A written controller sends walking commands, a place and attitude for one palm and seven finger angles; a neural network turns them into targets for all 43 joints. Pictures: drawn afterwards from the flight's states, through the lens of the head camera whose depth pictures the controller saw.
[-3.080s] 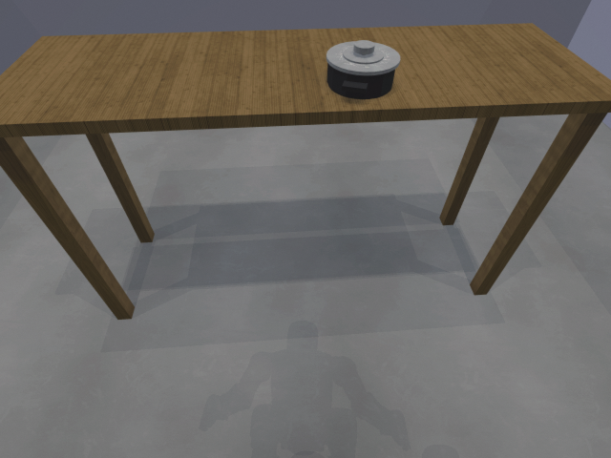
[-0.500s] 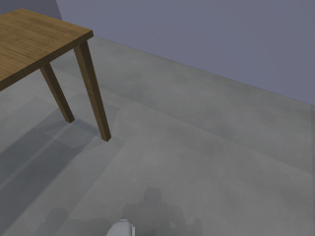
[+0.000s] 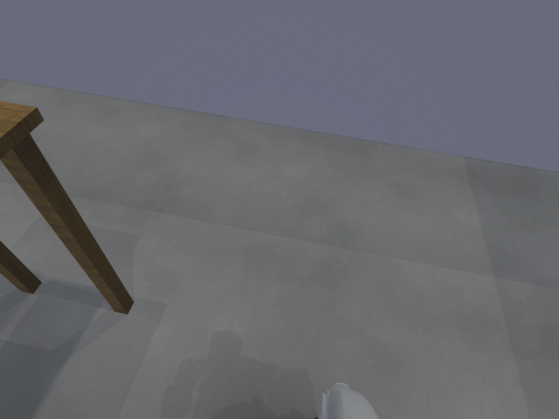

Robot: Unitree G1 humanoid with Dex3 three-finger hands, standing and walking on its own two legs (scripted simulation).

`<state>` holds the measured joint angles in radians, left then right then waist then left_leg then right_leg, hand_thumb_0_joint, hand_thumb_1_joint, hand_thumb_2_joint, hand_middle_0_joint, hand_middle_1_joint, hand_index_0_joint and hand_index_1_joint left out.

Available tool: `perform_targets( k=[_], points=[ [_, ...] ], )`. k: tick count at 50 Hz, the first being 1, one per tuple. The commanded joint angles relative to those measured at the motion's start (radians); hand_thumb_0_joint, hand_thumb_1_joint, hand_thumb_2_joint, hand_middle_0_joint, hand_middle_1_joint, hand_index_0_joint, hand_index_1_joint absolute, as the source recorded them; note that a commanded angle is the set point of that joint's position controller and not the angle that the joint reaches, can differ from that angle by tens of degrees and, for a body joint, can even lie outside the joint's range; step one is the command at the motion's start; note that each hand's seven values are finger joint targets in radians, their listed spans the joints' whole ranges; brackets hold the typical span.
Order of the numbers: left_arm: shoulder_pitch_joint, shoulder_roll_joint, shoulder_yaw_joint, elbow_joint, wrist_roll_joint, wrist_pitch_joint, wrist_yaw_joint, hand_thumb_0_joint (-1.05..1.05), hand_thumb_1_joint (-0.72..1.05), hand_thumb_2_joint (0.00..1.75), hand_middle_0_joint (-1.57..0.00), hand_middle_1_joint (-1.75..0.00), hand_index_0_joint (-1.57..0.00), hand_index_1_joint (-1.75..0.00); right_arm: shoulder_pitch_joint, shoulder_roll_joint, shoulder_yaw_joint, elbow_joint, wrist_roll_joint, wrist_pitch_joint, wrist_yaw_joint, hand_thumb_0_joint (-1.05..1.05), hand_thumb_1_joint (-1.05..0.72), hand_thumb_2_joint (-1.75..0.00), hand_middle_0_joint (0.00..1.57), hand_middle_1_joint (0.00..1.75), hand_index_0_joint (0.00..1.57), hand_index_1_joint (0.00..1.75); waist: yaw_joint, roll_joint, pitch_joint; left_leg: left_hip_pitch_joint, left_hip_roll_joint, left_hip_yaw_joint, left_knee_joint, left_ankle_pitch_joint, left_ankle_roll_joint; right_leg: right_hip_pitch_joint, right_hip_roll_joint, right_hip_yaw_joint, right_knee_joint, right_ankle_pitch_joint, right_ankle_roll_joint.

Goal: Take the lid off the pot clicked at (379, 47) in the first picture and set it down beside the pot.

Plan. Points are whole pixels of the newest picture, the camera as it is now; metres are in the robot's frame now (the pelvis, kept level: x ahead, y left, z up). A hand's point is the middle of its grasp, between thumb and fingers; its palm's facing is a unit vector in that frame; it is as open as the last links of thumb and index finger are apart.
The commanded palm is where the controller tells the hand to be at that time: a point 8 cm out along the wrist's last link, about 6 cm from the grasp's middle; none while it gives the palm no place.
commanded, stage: turn to face it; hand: left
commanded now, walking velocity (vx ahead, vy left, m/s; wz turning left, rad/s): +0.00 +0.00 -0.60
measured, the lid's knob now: out of the picture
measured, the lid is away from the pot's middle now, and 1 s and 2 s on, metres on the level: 0.00 0.00 0.00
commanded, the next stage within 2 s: none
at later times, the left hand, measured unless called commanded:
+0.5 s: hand (186, 397) +0.19 +0.16 -0.19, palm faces +0.14 -0.98 -0.12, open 7.3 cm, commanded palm none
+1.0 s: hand out of the picture +0.09 +0.18 -0.16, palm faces +0.44 -0.84 -0.31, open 7.4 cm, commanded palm none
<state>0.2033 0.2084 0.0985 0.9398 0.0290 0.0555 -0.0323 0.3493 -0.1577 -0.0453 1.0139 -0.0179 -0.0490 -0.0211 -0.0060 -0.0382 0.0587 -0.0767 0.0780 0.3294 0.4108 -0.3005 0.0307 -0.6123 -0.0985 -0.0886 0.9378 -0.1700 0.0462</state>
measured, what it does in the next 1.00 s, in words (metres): walks ahead, turning left: right foot, then left foot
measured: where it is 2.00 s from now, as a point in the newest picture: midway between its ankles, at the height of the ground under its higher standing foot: outside the picture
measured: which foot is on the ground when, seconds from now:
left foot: down 0.00-0.16, up 0.18-0.48, down 0.50-0.96, up 0.98-1.00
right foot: up 0.00-0.12, down 0.14-0.50, up 0.52-0.96, down 0.98-1.00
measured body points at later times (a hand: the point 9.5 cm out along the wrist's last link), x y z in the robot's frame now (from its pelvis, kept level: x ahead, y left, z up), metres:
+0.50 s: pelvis +0.08 -0.01 -0.02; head +0.09 +0.02 +0.42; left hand +0.18 +0.21 -0.18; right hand +0.11 -0.24 -0.16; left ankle +0.09 +0.09 -0.75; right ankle +0.13 -0.13 -0.74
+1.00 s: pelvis +0.08 -0.06 -0.01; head +0.11 -0.07 +0.43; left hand +0.07 +0.23 -0.13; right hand +0.24 -0.28 -0.16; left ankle +0.08 +0.09 -0.73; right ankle +0.14 -0.16 -0.75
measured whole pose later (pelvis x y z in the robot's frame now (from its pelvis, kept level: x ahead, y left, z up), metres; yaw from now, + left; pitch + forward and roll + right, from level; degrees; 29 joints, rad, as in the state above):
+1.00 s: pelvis +0.08 -0.06 -0.01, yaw +24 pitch +0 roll +0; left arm 0.17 0.22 0.07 0.89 0.01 0.03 0.03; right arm 0.22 -0.26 -0.10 0.93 -0.02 0.06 0.00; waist -0.02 0.05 0.04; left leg -0.41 -0.04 -0.12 0.67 -0.33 -0.02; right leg -0.27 -0.02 -0.03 0.55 -0.30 0.02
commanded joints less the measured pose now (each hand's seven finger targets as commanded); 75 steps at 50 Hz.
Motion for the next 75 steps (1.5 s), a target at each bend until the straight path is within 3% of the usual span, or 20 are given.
perform_targets(
  k=[1, 5, 6, 7, 9, 23, 25, 26, 32, 39, 46, 47, 49, 55, 63, 68, 69, 70, 71, 75],
  points=[
    [-0.085, 0.012, -0.011, -0.102, -0.003, -0.026, -0.001, 0.00, 0.90, 0.90, -0.20, -0.30, -0.20, -0.30, 0.053, -0.154, -0.041, -0.047, -0.006, -0.001, -0.006, 0.00, -0.90, -0.90, 0.20, 0.30, 0.20, 0.30, -0.039, 0.181, 0.031, 0.021, 0.291, -0.081, -0.062, 0.552, 0.082, 0.025, 0.008, -0.023, -0.146, -0.052, -0.016],
    [0.031, 0.026, -0.018, -0.070, 0.006, -0.056, 0.016, 0.00, 0.90, 0.90, -0.20, -0.30, -0.20, -0.30, 0.062, -0.154, -0.038, -0.028, -0.005, 0.008, -0.005, 0.00, -0.90, -0.90, 0.20, 0.30, 0.20, 0.30, 0.012, 0.141, -0.064, 0.013, 0.264, -0.066, 0.177, 0.704, 0.044, 0.306, 0.076, -0.058, -0.355, -0.013, -0.056],
    [0.130, 0.078, -0.010, -0.036, 0.013, -0.074, 0.028, 0.00, 0.90, 0.90, -0.20, -0.30, -0.20, -0.30, 0.082, -0.129, -0.030, -0.022, 0.003, 0.009, 0.000, 0.00, -0.90, -0.90, 0.20, 0.30, 0.20, 0.30, 0.056, 0.034, -0.137, -0.118, 0.220, -0.059, 0.355, 0.571, 0.001, 0.531, 0.028, -0.003, -0.441, 0.193, -0.072],
    [0.227, 0.174, 0.009, -0.003, 0.015, -0.094, 0.044, 0.00, 0.90, 0.90, -0.20, -0.30, -0.20, -0.30, 0.095, -0.062, -0.012, -0.037, 0.017, 0.008, 0.004, 0.00, -0.90, -0.90, 0.20, 0.30, 0.20, 0.30, 0.090, -0.201, -0.270, -0.363, 0.066, -0.042, 0.633, -0.040, -0.058, 0.768, -0.256, 0.332, -0.448, 0.630, -0.184],
    [0.161, 0.168, -0.013, 0.009, -0.015, -0.093, 0.058, 0.00, 0.90, 0.90, -0.20, -0.30, -0.20, -0.30, 0.074, -0.045, -0.005, -0.032, 0.024, 0.033, -0.009, 0.00, -0.90, -0.90, 0.20, 0.30, 0.20, 0.30, 0.045, -0.073, -0.249, -0.338, 0.047, -0.273, 0.750, -0.323, -0.054, 0.619, -0.322, 0.252, -0.521, 0.681, -0.297],
    [-0.063, 0.102, 0.000, -0.060, -0.014, -0.035, 0.071, 0.00, 0.90, 0.90, -0.20, -0.30, -0.20, -0.30, 0.094, -0.053, -0.029, -0.043, -0.003, 0.068, 0.023, 0.00, -0.90, -0.90, 0.20, 0.30, 0.20, 0.30, -0.039, 0.007, -0.050, -0.177, 0.016, -0.212, 0.143, 0.061, -0.066, 0.251, -0.210, -0.083, -0.409, -0.101, -0.097],
    [-0.090, 0.013, -0.009, -0.121, -0.022, -0.020, 0.058, 0.00, 0.90, 0.90, -0.20, -0.30, -0.20, -0.30, 0.132, -0.212, -0.067, -0.072, -0.017, 0.053, 0.012, 0.00, -0.90, -0.90, 0.20, 0.30, 0.20, 0.30, -0.079, 0.441, -0.008, -0.172, 0.341, -0.779, -0.177, 0.216, 0.117, -0.006, 0.013, -0.097, 0.013, -0.460, 0.023],
    [-0.137, 0.044, -0.010, -0.142, -0.011, -0.021, 0.054, 0.00, 0.90, 0.90, -0.20, -0.30, -0.20, -0.30, 0.121, -0.232, -0.071, -0.075, -0.018, 0.054, 0.007, 0.00, -0.90, -0.90, 0.20, 0.30, 0.20, 0.30, -0.078, 0.296, -0.024, -0.188, 0.378, -0.787, -0.188, 0.164, 0.176, -0.005, -0.004, 0.020, 0.164, -0.406, 0.004],
    [-0.052, 0.056, 0.005, -0.075, -0.012, -0.029, 0.045, 0.00, 0.90, 0.90, -0.20, -0.30, -0.20, -0.30, -0.038, -0.186, -0.056, -0.115, -0.002, 0.031, -0.011, 0.00, -0.90, -0.90, 0.20, 0.30, 0.20, 0.30, -0.010, 0.155, -0.129, -0.041, 0.169, -0.527, -0.072, 0.443, 0.112, -0.009, 0.009, 0.091, 0.218, -0.172, 0.040],
    [-0.084, 0.077, -0.001, -0.101, -0.021, -0.022, 0.055, 0.00, 0.90, 0.90, -0.20, -0.30, -0.20, -0.30, -0.024, -0.234, -0.072, -0.113, -0.004, 0.054, -0.001, 0.00, -0.90, -0.90, 0.20, 0.30, 0.20, 0.30, -0.043, 0.182, -0.103, -0.025, 0.165, -0.636, -0.084, 0.354, 0.144, 0.050, 0.039, 0.096, 0.004, -0.238, 0.051],
    [0.068, 0.112, 0.001, -0.079, -0.028, -0.038, 0.062, 0.00, 0.90, 0.90, -0.20, -0.30, -0.20, -0.30, -0.165, -0.265, -0.086, -0.168, 0.000, 0.078, 0.014, 0.00, -0.90, -0.90, 0.20, 0.30, 0.20, 0.30, 0.029, 0.194, -0.107, -0.282, 0.080, -0.679, 0.004, 0.227, 0.088, 0.437, 0.092, 0.065, -0.426, -0.105, 0.021],
    [0.112, 0.147, 0.009, -0.075, -0.023, -0.047, 0.066, 0.00, 0.90, 0.90, -0.20, -0.30, -0.20, -0.30, -0.178, -0.234, -0.084, -0.179, 0.007, 0.080, 0.018, 0.00, -0.90, -0.90, 0.20, 0.30, 0.20, 0.30, 0.052, 0.102, -0.118, -0.381, 0.021, -0.639, 0.083, 0.108, 0.037, 0.558, 0.031, 0.109, -0.581, -0.064, 0.006],
    [0.090, 0.282, 0.022, -0.111, -0.008, -0.051, 0.076, 0.00, 0.90, 0.90, -0.20, -0.30, -0.20, -0.30, -0.192, -0.179, -0.077, -0.218, 0.002, 0.084, 0.022, 0.00, -0.90, -0.90, 0.20, 0.30, 0.20, 0.30, 0.058, -0.273, -0.060, -0.566, -0.128, -0.397, 0.570, -0.290, -0.069, 0.462, -0.399, 0.521, -0.757, -0.181, -0.168],
    [-0.022, 0.166, -0.008, -0.139, -0.005, -0.064, 0.069, 0.00, 0.90, 0.90, -0.20, -0.30, -0.20, -0.30, -0.165, -0.172, -0.073, -0.171, -0.004, 0.107, 0.051, 0.00, -0.90, -0.90, 0.20, 0.30, 0.20, 0.30, -0.011, -0.144, -0.004, -0.497, -0.051, -0.336, 0.776, -0.090, -0.096, 0.383, -0.207, 0.133, -0.640, 0.030, -0.152],
    [0.093, 0.220, 0.006, -0.106, 0.004, -0.053, 0.065, 0.00, 0.90, 0.90, -0.20, -0.30, -0.20, -0.30, -0.300, -0.150, -0.051, -0.213, 0.007, 0.101, 0.055, 0.00, -0.90, -0.90, 0.20, 0.30, 0.20, 0.30, 0.063, -0.167, -0.035, -0.400, -0.049, -0.256, 0.465, -0.156, -0.096, 0.487, -0.271, 0.086, -0.602, 0.151, -0.183],
    [0.074, 0.225, 0.018, -0.100, -0.008, -0.042, 0.059, 0.00, 0.90, 0.90, -0.20, -0.30, -0.20, -0.30, -0.180, -0.170, -0.048, -0.186, 0.010, 0.074, 0.046, 0.00, -0.90, -0.90, 0.20, 0.30, 0.20, 0.30, 0.012, -0.129, -0.145, -0.149, -0.070, -0.224, 0.069, 0.032, -0.069, 0.483, -0.251, -0.035, -0.391, 0.264, -0.099],
    [0.084, 0.198, 0.013, -0.105, -0.016, -0.036, 0.056, 0.00, 0.90, 0.90, -0.20, -0.30, -0.20, -0.30, -0.122, -0.227, -0.062, -0.173, 0.009, 0.064, 0.044, 0.00, -0.90, -0.90, 0.20, 0.30, 0.20, 0.30, -0.020, 0.005, -0.187, 0.029, -0.003, -0.317, -0.041, 0.169, -0.044, 0.350, -0.213, -0.077, -0.231, 0.150, -0.043],
    [0.053, 0.128, -0.001, -0.146, -0.023, -0.033, 0.047, 0.00, 0.90, 0.90, -0.20, -0.30, -0.20, -0.30, -0.072, -0.347, -0.094, -0.170, 0.002, 0.057, 0.036, 0.00, -0.90, -0.90, 0.20, 0.30, 0.20, 0.30, -0.061, 0.346, -0.176, 0.166, 0.280, -0.696, -0.078, 0.522, 0.074, 0.022, -0.062, -0.101, -0.005, -0.376, 0.050],
    [-0.030, 0.136, -0.014, -0.171, -0.011, -0.022, 0.052, 0.00, 0.90, 0.90, -0.20, -0.30, -0.20, -0.30, -0.005, -0.388, -0.101, -0.148, 0.010, 0.068, 0.029, 0.00, -0.90, -0.90, 0.20, 0.30, 0.20, 0.30, -0.093, 0.299, -0.164, 0.126, 0.347, -0.718, -0.052, 0.672, 0.150, -0.030, -0.041, 0.007, 0.119, -0.469, 0.047],
    [-0.018, 0.148, 0.001, -0.119, -0.014, -0.020, 0.048, 0.00, 0.90, 0.90, -0.20, -0.30, -0.20, -0.30, -0.162, -0.273, -0.062, -0.171, 0.002, 0.059, 0.007, 0.00, -0.90, -0.90, 0.20, 0.30, 0.20, 0.30, -0.012, 0.225, -0.089, -0.019, 0.170, -0.552, -0.042, 0.607, 0.124, 0.002, -0.032, 0.097, 0.247, -0.238, 0.045]
  ],
)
